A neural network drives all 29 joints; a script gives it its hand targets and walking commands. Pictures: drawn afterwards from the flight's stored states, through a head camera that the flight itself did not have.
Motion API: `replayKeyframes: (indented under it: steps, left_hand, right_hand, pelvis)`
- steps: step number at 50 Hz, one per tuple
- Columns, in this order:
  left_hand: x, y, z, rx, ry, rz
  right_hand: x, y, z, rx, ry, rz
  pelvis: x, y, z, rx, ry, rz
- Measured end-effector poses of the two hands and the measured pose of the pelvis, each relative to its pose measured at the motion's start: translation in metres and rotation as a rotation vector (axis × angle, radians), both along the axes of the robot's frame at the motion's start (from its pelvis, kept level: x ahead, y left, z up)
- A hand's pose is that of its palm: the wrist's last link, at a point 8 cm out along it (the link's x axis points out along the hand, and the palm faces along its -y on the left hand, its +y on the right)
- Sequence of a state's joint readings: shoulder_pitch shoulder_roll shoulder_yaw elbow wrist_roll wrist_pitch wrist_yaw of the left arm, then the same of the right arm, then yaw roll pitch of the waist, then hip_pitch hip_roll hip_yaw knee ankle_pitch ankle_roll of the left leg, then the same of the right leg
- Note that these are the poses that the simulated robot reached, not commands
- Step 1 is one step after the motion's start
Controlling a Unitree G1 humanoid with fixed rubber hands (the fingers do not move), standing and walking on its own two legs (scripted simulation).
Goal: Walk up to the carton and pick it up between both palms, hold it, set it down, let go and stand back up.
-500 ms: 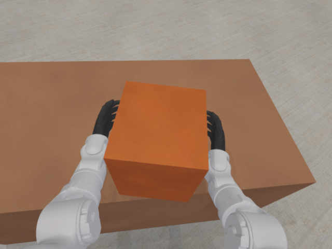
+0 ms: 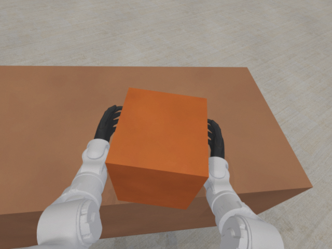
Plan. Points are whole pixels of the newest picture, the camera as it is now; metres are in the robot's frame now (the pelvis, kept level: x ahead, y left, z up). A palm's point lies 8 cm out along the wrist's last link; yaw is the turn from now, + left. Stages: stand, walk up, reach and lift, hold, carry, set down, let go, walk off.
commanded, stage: reach and lift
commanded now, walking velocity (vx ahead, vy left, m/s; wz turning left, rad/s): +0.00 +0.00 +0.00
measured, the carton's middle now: (159, 152) +0.36 +0.00 -0.02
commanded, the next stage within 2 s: none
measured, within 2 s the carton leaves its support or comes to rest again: leaves its support in 0.92 s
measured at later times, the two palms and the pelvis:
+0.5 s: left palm (104, 135) +0.40 +0.14 +0.02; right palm (215, 151) +0.34 -0.15 +0.02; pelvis +0.00 +0.00 +0.00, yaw +0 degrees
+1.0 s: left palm (105, 133) +0.39 +0.14 +0.04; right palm (218, 153) +0.33 -0.15 +0.03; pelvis -0.01 +0.00 +0.00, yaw +0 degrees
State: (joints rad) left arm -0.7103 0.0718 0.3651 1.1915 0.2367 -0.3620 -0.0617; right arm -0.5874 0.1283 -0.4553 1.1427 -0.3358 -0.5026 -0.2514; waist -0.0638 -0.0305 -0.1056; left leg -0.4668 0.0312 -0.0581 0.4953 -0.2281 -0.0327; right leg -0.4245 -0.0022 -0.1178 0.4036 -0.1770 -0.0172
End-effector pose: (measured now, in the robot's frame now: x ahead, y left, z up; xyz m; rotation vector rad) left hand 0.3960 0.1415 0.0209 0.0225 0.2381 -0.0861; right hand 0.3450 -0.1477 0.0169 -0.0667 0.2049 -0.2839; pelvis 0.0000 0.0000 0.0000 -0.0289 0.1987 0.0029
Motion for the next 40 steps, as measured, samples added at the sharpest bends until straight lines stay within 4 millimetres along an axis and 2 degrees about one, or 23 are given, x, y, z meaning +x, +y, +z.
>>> replayKeyframes:
  steps: [40]
  left_hand:
    - [-0.0007,-0.001,0.0012,0.004,-0.009,-0.006]
  right_hand:
    - [-0.0031,-0.0003,0.0001,0.009,-0.012,-0.009]
  pelvis:
    - [-0.0008,0.0,0.0,0.0,-0.001,0.0]
